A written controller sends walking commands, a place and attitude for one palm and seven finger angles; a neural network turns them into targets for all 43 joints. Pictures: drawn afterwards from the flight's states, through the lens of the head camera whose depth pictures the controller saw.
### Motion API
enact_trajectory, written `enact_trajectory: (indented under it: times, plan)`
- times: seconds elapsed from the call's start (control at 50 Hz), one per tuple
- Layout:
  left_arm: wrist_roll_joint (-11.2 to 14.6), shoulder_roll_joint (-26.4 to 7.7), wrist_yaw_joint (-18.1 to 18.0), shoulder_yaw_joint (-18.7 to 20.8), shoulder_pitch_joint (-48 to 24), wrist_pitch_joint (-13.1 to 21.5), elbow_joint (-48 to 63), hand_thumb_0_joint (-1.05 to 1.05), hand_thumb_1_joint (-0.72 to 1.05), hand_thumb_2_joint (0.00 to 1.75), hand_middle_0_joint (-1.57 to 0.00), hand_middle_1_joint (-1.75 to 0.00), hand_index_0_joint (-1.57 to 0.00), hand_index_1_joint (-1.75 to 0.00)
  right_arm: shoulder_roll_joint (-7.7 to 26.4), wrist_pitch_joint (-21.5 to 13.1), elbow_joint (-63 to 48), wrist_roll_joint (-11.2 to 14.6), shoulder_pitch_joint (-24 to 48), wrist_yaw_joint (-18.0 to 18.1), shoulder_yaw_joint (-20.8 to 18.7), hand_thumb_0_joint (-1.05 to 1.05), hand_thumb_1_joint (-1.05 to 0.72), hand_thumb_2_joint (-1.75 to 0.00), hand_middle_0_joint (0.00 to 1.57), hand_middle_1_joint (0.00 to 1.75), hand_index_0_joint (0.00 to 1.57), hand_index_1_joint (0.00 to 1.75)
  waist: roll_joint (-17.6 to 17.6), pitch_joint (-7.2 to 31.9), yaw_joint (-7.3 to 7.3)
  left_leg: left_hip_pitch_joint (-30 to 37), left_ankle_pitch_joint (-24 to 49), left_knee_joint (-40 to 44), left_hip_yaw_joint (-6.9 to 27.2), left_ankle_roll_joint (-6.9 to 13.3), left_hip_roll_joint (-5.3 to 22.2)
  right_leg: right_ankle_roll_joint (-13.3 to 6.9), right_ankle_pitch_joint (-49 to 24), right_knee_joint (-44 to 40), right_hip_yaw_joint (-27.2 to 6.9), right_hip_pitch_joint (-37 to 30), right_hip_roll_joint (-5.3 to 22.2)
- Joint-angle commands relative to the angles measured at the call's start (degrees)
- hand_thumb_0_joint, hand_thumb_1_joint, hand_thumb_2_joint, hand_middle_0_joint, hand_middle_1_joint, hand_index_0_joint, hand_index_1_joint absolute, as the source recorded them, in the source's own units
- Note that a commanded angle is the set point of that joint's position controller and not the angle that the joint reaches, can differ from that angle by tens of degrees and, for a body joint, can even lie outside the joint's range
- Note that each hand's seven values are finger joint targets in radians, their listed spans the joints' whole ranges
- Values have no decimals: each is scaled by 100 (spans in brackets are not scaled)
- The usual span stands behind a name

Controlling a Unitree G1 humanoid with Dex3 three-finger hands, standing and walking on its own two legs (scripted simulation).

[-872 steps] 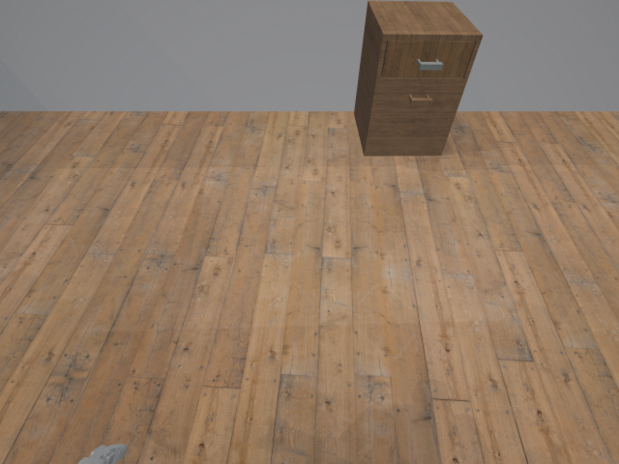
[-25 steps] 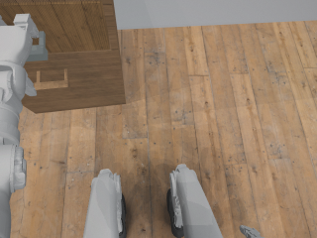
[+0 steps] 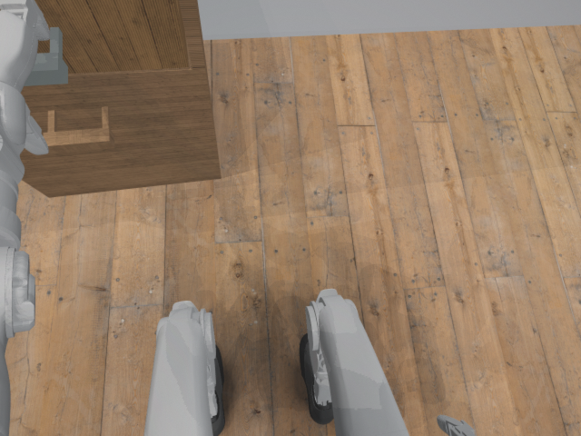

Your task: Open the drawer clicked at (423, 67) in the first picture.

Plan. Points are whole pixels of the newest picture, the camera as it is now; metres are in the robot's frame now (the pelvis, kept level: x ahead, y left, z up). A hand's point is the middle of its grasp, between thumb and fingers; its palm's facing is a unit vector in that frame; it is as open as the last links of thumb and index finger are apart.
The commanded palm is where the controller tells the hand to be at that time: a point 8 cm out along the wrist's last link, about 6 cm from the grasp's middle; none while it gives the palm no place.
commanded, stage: lift the fingers back up to retry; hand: left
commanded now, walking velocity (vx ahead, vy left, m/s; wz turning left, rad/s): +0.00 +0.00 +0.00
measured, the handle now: (18, 54) +0.60 +0.30 +0.01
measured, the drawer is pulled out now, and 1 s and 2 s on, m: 0.00 0.00 0.00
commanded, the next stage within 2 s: re-aim the fingers above the handle in 0.82 s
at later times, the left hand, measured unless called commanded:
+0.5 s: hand (11, 67) +0.56 +0.29 +0.03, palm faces -0.08 -0.02 -1.00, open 13.8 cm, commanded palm +0.56 +0.26 +0.10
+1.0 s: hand (2, 58) +0.55 +0.29 +0.05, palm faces -0.08 -0.04 -1.00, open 13.8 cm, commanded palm +0.55 +0.27 +0.11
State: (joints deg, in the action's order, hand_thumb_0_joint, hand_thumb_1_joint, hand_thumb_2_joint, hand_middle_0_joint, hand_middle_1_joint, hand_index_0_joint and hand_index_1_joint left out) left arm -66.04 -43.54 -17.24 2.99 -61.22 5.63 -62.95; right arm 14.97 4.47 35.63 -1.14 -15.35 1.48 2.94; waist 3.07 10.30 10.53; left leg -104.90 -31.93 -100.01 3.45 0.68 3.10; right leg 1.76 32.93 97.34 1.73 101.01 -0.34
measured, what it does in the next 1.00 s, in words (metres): rises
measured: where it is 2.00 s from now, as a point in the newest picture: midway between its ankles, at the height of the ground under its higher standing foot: (265, 399)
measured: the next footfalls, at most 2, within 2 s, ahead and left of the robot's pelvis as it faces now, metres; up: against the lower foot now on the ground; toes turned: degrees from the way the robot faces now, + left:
none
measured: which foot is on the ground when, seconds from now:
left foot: down 0.00-1.00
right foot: down 0.00-1.00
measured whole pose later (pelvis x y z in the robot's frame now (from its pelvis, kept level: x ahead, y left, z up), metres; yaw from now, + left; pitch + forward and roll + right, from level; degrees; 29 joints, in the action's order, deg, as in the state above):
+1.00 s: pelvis +0.05 +0.01 +0.09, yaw +0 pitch +34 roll -5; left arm -66.8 -36.8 -21.9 7.3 -47.2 11.8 -59.6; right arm 14.6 6.8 37.5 -3.2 -14.1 0.0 -1.4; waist 3.2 10.4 8.5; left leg -84.2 -32.2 -82.2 1.9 0.6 3.9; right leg 2.0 31.9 78.3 1.1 80.5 -0.9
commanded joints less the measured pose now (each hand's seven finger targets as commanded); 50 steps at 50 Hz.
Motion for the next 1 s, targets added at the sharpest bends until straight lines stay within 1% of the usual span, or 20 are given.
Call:
enact_trajectory:
  times: [0.0, 0.02, 0.06, 0.14, 0.18, 0.2, 0.22, 0.24, 0.28, 0.36, 0.4, 0.44, 0.52, 0.58, 0.62, 0.68, 0.72, 0.8, 0.88, 0.98]
  plan:
    - [-50, -1259, 207, 135, -1435, -49, 397, 0, -50, 30, -30, -120, -30, -120, 1131, -56, -199, -51, -1132, 94, -383, 0, -90, -90, 20, 30, 20, 30, 611, 2641, 241, 2303, -300, 1311, -76, 268, -218, -384, 86, -1406, 293, -1282, -261]
    - [-28, -1128, 213, 72, -1366, -50, 371, 0, -50, 30, -30, -120, -30, -120, 1110, -59, -210, -45, -1122, 86, -398, 0, -90, -90, 20, 30, 20, 30, 577, 2619, 232, 2277, -345, 1306, -94, 273, -225, -385, 119, -1437, 280, -1307, -265]
    - [7, -1378, 207, 263, -1407, -22, 616, 0, -50, 30, -30, -120, -30, -120, 1131, -47, -232, -44, -1154, 89, -402, 0, -90, -90, 20, 30, 20, 30, 595, 2846, 161, 2433, -246, 1380, -79, 266, -216, -376, 69, -1474, 273, -1486, -271]
    - [69, -1472, 177, 354, -1706, -13, 1173, 0, -50, 30, -30, -120, -30, -120, 1103, -55, -208, -27, -1184, 84, -452, 0, -90, -90, 20, 30, 20, 30, 936, 3229, 118, 2993, -56, 1590, -20, 245, -196, -386, -68, -1580, 273, -1621, -272]
    - [104, -1575, 152, 488, -1643, -13, 1348, 0, -50, 30, -30, -120, -30, -120, 1100, -47, -193, -19, -1196, 83, -478, 0, -90, -90, 20, 30, 20, 30, 911, 3440, 55, 3223, 93, 1645, 15, 248, -188, -379, -136, -1646, 277, -1744, -285]
    - [129, -1433, 157, 398, -1614, -32, 1317, 0, -50, 30, -30, -120, -30, -120, 1076, -51, -186, -9, -1201, 77, -486, 0, -90, -90, 20, 30, 20, 30, 847, 3416, 89, 3275, 138, 1688, 20, 261, -194, -375, -157, -1716, 275, -1814, -293]
    - [165, -1495, 152, 454, -1705, -5, 1453, 0, -50, 30, -30, -120, -30, -120, 1071, -65, -162, -7, -1202, 75, -493, 0, -90, -90, 20, 30, 20, 30, 867, 3468, 88, 3315, 185, 1701, 8, 269, -185, -361, -204, -1771, 258, -1906, -283]
    - [159, -1590, 140, 549, -1756, 28, 1524, 0, -50, 30, -30, -120, -30, -120, 1061, -68, -139, -16, -1213, 80, -499, 0, -90, -90, 20, 30, 20, 30, 835, 3548, 81, 3434, 311, 1741, 38, 268, -172, -365, -271, -1787, 262, -1949, -282]
    - [150, -1599, 92, 578, -1846, 79, 1729, 0, -50, 30, -30, -120, -30, -120, 1051, -67, -90, -29, -1249, 69, -528, 0, -90, -90, 20, 30, 20, 30, 1063, 3678, 40, 3802, 621, 1825, 95, 245, -159, -384, -435, -1833, 288, -1948, -287]
    - [222, -1461, -14, 663, -1790, 276, 2133, 0, -50, 30, -30, -120, -30, -120, 995, -76, 2, -76, -1252, 53, -614, 0, -90, -90, 20, 30, 20, 30, 1260, 3981, -20, 4613, 1375, 1955, 147, 218, -111, -392, -822, -2019, 294, -2049, -291]
    - [253, -1323, -77, 638, -1644, 349, 2125, 0, -50, 30, -30, -120, -30, -120, 963, -68, 34, -92, -1228, 41, -637, 0, -90, -90, 20, 30, 20, 30, 1212, 3850, -24, 4750, 1607, 2030, 135, 216, -103, -400, -958, -2149, 298, -2148, -292]
    - [218, -1398, -198, 764, -1585, 410, 2166, 0, -50, 30, -30, -120, -30, -120, 948, -47, 84, -125, -1221, 26, -661, 0, -90, -90, 20, 30, 20, 30, 1273, 3851, -96, 4955, 1944, 2096, 121, 203, -86, -410, -1147, -2216, 295, -2257, -290]
    - [221, -1306, -453, 874, -1173, 385, 2000, 0, -50, 30, -30, -120, -30, -120, 937, 28, 112, -153, -1208, -30, -701, 0, -90, -90, 20, 30, 20, 30, 1046, 3733, -159, 5089, 2404, 2217, 23, 209, -83, -404, -1574, -2441, 276, -2716, -303]
    - [202, -1313, -574, 917, -1014, 335, 1905, 0, -50, 30, -30, -120, -30, -120, 931, 91, 120, -163, -1181, -72, -707, 0, -90, -90, 20, 30, 20, 30, 1027, 3655, -214, 5190, 2639, 2359, -37, 203, -91, -409, -1871, -2581, 276, -3071, -300]
    - [199, -1190, -633, 853, -892, 286, 1879, 0, -50, 30, -30, -120, -30, -120, 924, 119, 110, -164, -1168, -92, -732, 0, -90, -90, 20, 30, 20, 30, 985, 3675, -213, 5338, 2788, 2457, -84, 205, -102, -405, -2085, -2698, 260, -3294, -300]
    - [181, -833, -610, 576, -707, 186, 1313, 0, -50, 30, -30, -120, -30, -120, 936, 149, 163, -161, -1144, -115, -723, 0, -90, -90, 20, 30, 20, 30, 761, 3070, -96, 5078, 2594, 2544, -111, 211, -96, -401, -2004, -2793, 286, -3193, -292]
    - [156, -690, -589, 443, -738, 182, 1216, 0, -50, 30, -30, -120, -30, -120, 946, 161, 147, -176, -1127, -116, -739, 0, -90, -90, 20, 30, 20, 30, 687, 3005, -38, 5029, 2490, 2567, -146, 227, -105, -396, -2003, -2851, 257, -3228, -287]
    - [133, -564, -522, 397, -642, 341, 1235, 0, -50, 30, -30, -120, -30, -120, 947, 186, 108, -205, -1102, -108, -772, 0, -90, -90, 20, 30, 20, 30, 709, 3160, -78, 5170, 2569, 2573, -162, 224, -116, -407, -2030, -2859, 230, -3267, -286]
    - [84, -1031, -610, 759, -638, 579, 1335, 0, -50, 30, -30, -120, -30, -120, 965, 199, 63, -232, -1025, -73, -754, 0, -90, -90, 20, 30, 20, 30, 746, 3258, -159, 4984, 2525, 2490, -198, 229, -128, -413, -2078, -2768, 177, -3378, -283]
    - [-31, -1308, -975, 1018, -782, 654, 1471, 0, -50, 30, -30, -120, -30, -120, 983, 208, 52, -271, -954, -98, -751, 0, -90, -90, 20, 30, 20, 30, 964, 3400, -224, 4983, 2540, 2442, -159, 202, -122, -418, -1937, -2640, 194, -3244, -286]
